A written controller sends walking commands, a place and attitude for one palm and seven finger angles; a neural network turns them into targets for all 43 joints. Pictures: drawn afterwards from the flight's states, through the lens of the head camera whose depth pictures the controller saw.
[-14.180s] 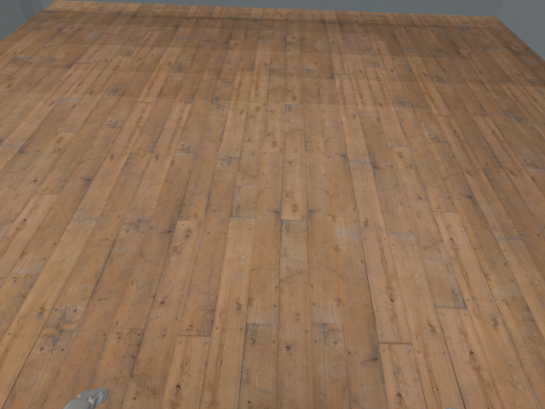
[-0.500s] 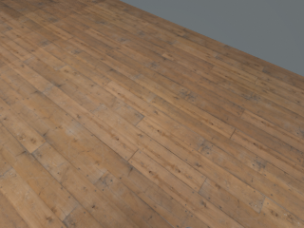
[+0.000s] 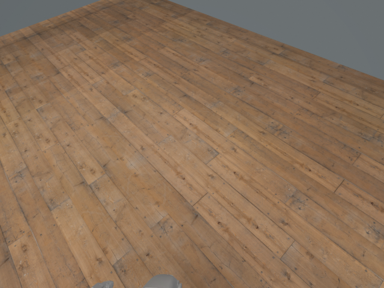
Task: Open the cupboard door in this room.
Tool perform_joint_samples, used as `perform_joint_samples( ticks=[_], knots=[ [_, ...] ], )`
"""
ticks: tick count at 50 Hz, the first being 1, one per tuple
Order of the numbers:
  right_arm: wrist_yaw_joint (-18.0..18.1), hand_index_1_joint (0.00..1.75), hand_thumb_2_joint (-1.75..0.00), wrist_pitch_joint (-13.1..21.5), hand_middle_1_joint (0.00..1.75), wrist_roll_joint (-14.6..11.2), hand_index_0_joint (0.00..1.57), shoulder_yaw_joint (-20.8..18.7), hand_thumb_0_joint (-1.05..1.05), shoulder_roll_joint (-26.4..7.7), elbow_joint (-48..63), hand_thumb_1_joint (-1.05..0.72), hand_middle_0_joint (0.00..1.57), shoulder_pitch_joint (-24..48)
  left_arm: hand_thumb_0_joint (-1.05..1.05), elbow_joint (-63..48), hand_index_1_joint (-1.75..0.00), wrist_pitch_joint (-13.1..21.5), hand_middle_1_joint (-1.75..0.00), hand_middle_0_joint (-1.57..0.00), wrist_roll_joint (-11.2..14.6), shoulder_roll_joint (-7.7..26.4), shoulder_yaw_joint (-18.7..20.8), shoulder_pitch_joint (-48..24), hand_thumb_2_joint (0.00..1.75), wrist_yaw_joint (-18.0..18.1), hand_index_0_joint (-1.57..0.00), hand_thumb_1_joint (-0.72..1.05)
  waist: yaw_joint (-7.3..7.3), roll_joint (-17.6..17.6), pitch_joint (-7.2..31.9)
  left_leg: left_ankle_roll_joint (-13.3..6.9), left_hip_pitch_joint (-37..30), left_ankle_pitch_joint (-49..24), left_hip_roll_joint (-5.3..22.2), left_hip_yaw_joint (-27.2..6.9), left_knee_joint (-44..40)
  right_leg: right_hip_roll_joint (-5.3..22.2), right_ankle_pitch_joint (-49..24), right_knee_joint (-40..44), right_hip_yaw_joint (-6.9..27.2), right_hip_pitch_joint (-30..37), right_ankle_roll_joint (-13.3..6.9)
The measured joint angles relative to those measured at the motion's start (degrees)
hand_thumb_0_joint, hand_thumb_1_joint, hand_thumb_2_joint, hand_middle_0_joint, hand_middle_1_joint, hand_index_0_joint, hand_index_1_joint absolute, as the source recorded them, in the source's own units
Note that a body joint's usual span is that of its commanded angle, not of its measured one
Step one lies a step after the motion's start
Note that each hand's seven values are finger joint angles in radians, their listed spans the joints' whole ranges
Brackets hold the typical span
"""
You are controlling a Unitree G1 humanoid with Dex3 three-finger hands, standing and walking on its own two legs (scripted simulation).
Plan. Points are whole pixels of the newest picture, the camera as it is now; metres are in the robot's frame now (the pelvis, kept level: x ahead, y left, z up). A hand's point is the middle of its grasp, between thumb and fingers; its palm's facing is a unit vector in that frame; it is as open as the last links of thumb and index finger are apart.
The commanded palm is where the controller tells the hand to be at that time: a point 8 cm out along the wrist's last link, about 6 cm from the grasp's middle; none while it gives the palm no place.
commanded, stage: turn or walk to find it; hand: left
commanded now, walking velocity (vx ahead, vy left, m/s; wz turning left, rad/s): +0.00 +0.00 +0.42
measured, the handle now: out of the picture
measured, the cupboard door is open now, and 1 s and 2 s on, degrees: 0 0 0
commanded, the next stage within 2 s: stand and wait in 2.00 s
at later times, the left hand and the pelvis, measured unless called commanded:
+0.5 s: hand out of the picture -0.01 +0.26 -0.17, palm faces +0.25 -0.93 -0.26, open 7.4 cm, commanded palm none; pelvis -0.02 +0.04 +0.00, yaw +12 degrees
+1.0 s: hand out of the picture -0.06 +0.18 -0.15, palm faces +0.44 -0.86 -0.26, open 7.3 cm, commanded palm none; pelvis -0.04 -0.02 +0.00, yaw +25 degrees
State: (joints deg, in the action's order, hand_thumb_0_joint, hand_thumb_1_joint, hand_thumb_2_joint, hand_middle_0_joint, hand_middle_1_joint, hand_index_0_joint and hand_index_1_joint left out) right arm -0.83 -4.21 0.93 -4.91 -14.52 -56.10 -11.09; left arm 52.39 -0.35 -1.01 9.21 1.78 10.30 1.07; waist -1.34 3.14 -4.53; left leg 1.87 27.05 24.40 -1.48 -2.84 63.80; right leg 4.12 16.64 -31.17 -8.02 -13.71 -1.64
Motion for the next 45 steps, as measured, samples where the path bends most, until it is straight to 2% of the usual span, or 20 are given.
perform_joint_samples(
  ticks=[3, 6, 11, 13, 14, 16, 18, 21, 24, 28, 31, 34, 35, 37, 38, 41, 43, 45],
  knots=[
    [-0.2, 0.30, -0.90, -0.2, 0.30, 0.0, 0.20, 0.0, 0.01, -0.2, -0.4, -0.91, 0.19, -0.4, 0.01, 0.6, -0.30, -0.1, -0.30, -0.20, -0.2, -0.2, 0.0, 1.0, 0.90, 0.1, -0.20, 0.90, -0.10, -0.6, -0.2, 0.9, 0.3, -1.6, 1.6, 1.0, 1.6, 0.8, -0.7, 1.4, -1.5, 0.9, 0.1],
    [-0.3, 0.30, -0.90, -0.5, 0.30, -0.1, 0.20, 0.3, 0.01, 0.0, -0.9, -0.91, 0.19, -0.6, 0.01, 1.2, -0.30, -0.2, -0.30, -0.20, -0.4, 0.0, 0.1, 1.7, 0.90, 0.0, -0.21, 0.90, 0.25, -1.6, -0.5, 1.5, -1.7, -0.5, 2.9, 2.1, -3.1, 1.9, -0.8, 1.8, -2.9, 1.1, 0.3],
    [-0.1, 0.30, -0.90, 0.0, 0.30, -0.5, 0.20, 1.2, 0.01, 0.8, -1.1, -0.91, 0.19, 0.8, 0.01, 2.2, -0.30, -0.3, -0.30, -0.21, -0.6, 1.4, 0.6, 2.5, 0.90, -0.2, -0.21, 0.90, 1.61, -3.4, -1.3, 1.2, -7.3, 1.5, 3.6, 4.7, -17.3, 3.8, -0.2, -0.1, -4.9, 0.0, 1.3],
    [-0.1, 0.30, -0.90, 0.7, 0.30, -0.6, 0.20, 1.5, 0.01, 1.1, -0.7, -0.91, 0.19, 1.3, 0.01, 2.8, -0.30, -0.5, -0.30, -0.21, -0.5, 2.3, 1.0, 2.9, 0.90, -0.2, -0.21, 0.90, 1.81, -4.0, -1.3, 0.8, -10.5, -2.1, 3.4, 6.0, -25.2, 4.7, 0.7, -2.2, -5.8, -0.9, 2.2],
    [-0.2, 0.30, -0.90, 1.3, 0.30, -0.6, 0.20, 1.7, 0.01, 1.0, -0.2, -0.91, 0.19, 1.3, 0.01, 2.9, -0.30, -0.8, -0.30, -0.21, -0.3, 2.7, 1.2, 3.3, 0.90, -0.2, -0.21, 0.90, 1.80, -3.9, -1.0, 0.3, -12.4, -6.1, 3.6, 6.2, -30.3, 4.9, 1.6, -4.1, -6.4, -1.8, 2.7],
    [-0.1, 0.30, -0.90, 2.2, 0.30, -0.3, 0.20, 1.8, 0.01, 2.0, 0.2, -0.91, 0.19, 2.1, 0.01, 3.4, -0.30, -1.9, -0.30, -0.21, 0.1, 4.2, 1.8, 3.4, 0.90, -0.2, -0.21, 0.90, 2.12, -5.7, -1.2, -1.3, -11.9, -7.0, 2.4, 6.5, -29.8, 5.5, 7.4, -11.1, -3.5, -4.8, 4.0],
    [0.1, 0.30, -0.90, 2.7, 0.30, -0.2, 0.20, 2.2, 0.01, 2.8, 0.7, -0.91, 0.19, 2.3, 0.01, 4.2, -0.30, -3.2, -0.30, -0.20, 0.1, 5.1, 2.1, 3.1, 0.90, 0.1, -0.20, 0.90, 2.39, -6.1, -1.0, -2.4, -11.9, -6.0, 2.2, 6.2, -29.4, 3.8, 12.5, -19.8, 0.2, -8.1, 4.7],
    [0.8, 0.30, -0.90, 2.9, 0.30, 0.0, 0.20, 2.7, 0.01, 3.5, 1.0, -0.91, 0.20, 2.2, 0.01, 4.8, -0.30, -3.6, -0.30, -0.20, 0.2, 5.6, 2.4, 2.2, 0.90, -0.3, -0.20, 0.90, 2.24, -5.5, -0.5, -2.6, -13.0, -7.8, 1.9, 5.0, -32.7, 2.1, 10.3, -27.9, 3.0, -11.3, 5.5],
    [0.9, 0.30, -0.90, 3.0, 0.30, -0.1, 0.20, 3.0, 0.01, 3.8, 1.0, -0.91, 0.20, 2.1, 0.01, 4.1, -0.30, -3.1, -0.30, -0.20, 0.3, 5.6, 2.3, 1.3, 0.90, -0.5, -0.20, 0.90, 2.14, -4.8, 0.0, -2.9, -13.8, -9.9, 1.4, 3.9, -35.7, 1.5, 8.5, -28.7, 4.4, -12.2, 6.0],
    [0.7, 0.30, -0.90, 2.8, 0.30, 0.0, 0.20, 2.8, 0.01, 3.9, 1.1, -0.91, 0.20, 1.7, 0.01, 2.8, -0.30, -2.8, -0.30, -0.20, 0.4, 4.9, 2.0, -0.1, 0.90, -0.4, -0.20, 0.91, 1.44, -3.8, 0.5, -2.5, -13.7, -11.3, 0.8, 2.3, -37.0, 0.6, 9.0, -23.3, 5.4, -10.6, 6.4],
    [0.6, 0.30, -0.90, 2.4, 0.30, 0.2, 0.20, 2.4, 0.01, 3.6, 1.2, -0.91, 0.20, 1.2, 0.01, 1.9, -0.30, -2.4, -0.30, -0.20, 0.6, 4.0, 1.6, -1.3, 0.90, -0.4, -0.20, 0.90, 0.57, -2.8, 0.6, -1.8, -12.7, -11.5, 0.5, 0.9, -36.3, -0.2, 9.1, -16.0, 5.5, -7.8, 6.1],
    [0.5, 0.30, -0.90, 1.9, 0.30, 0.1, 0.20, 1.8, 0.01, 2.9, 1.1, -0.91, 0.20, 0.4, 0.01, 0.7, -0.30, -1.2, -0.30, -0.20, 0.7, 3.2, 1.0, -1.8, 0.90, -0.4, -0.20, 0.90, 0.19, -2.0, 1.1, -0.6, -10.8, -10.8, -0.1, -0.5, -33.6, -1.1, 2.9, -3.9, 4.8, -2.9, 5.7],
    [0.4, 0.30, -0.90, 1.7, 0.30, -0.2, 0.20, 1.5, 0.01, 2.4, 1.0, -0.91, 0.20, 0.3, 0.01, 0.6, -0.30, -0.7, -0.30, -0.20, 0.5, 2.5, 0.9, -1.9, 0.90, -0.3, -0.20, 0.90, 0.15, -0.8, 1.0, -0.5, -9.7, -10.0, 0.3, -1.3, -31.6, -1.8, 1.0, -2.4, 3.9, -2.3, 4.1],
    [0.5, 0.30, -0.90, 0.9, 0.30, -0.2, 0.20, 0.8, 0.01, 1.5, 0.8, -0.91, 0.20, -0.1, 0.01, 0.1, -0.30, -0.1, -0.30, -0.20, 0.1, 1.4, 0.4, -1.7, 0.90, -0.3, -0.20, 0.90, -0.18, 0.3, 0.7, -0.7, -6.3, -1.4, -0.2, -2.0, -22.4, -1.6, 0.8, -3.3, 2.2, -2.2, 0.9],
    [0.4, 0.30, -0.90, 0.4, 0.30, -0.2, 0.20, 0.6, 0.01, 1.2, 0.5, -0.91, 0.20, -0.3, 0.01, -0.2, -0.30, 0.0, -0.30, -0.20, 0.1, 0.9, 0.3, -1.4, 0.90, -0.2, -0.20, 0.90, -0.06, 0.2, 0.7, -0.7, -4.3, 1.0, -0.7, -1.6, -16.3, -1.1, 0.9, -3.1, 1.6, -1.9, 0.0],
    [0.0, 0.30, -0.90, -0.2, 0.30, 0.1, 0.20, -0.1, 0.01, 0.3, -0.1, -0.91, 0.20, -0.6, 0.01, -0.2, -0.30, 0.0, -0.30, -0.20, 0.1, -0.1, 0.1, -0.1, 0.90, -0.1, -0.20, 0.90, 0.08, 0.1, 0.5, -0.3, 0.0, -0.4, -0.3, -0.3, -2.0, -0.3, -0.3, -0.6, 0.2, -0.3, -0.7],
    [-0.2, 0.30, -0.90, -0.3, 0.30, 0.1, 0.20, -0.3, 0.01, -0.1, -0.3, -0.91, 0.19, -1.0, 0.01, 0.3, -0.30, -0.2, -0.30, -0.20, 0.0, -0.5, 0.0, 0.6, 0.90, 0.0, -0.20, 0.90, -0.14, -0.1, 0.4, 0.3, 1.1, -2.7, 0.7, 0.2, 2.2, 0.1, -1.1, 0.9, -0.9, 0.5, -0.7],
    [-0.3, 0.30, -0.90, -0.4, 0.30, 0.2, 0.20, -0.3, 0.01, -0.2, -0.6, -0.91, 0.19, -1.4, 0.01, 0.7, -0.30, -0.2, -0.30, -0.20, 0.0, -0.6, 0.0, 1.2, 0.90, 0.1, -0.20, 0.90, -0.13, -0.5, 0.4, 1.0, 0.8, -3.5, 1.8, 0.6, 2.9, 0.6, -1.7, 1.9, -1.9, 0.9, -0.8]
  ],
)
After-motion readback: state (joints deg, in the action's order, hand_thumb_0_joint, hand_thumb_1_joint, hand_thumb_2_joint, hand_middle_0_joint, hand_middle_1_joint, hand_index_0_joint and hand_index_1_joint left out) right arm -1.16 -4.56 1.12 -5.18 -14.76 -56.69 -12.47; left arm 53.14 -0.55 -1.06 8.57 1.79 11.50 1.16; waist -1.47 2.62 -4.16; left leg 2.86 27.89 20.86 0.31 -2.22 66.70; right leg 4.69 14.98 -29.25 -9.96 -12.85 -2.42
